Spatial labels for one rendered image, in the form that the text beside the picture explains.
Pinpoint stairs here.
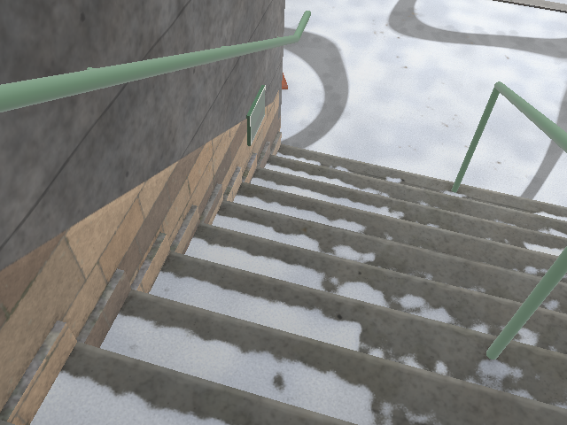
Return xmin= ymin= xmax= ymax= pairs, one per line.
xmin=0 ymin=144 xmax=567 ymax=425

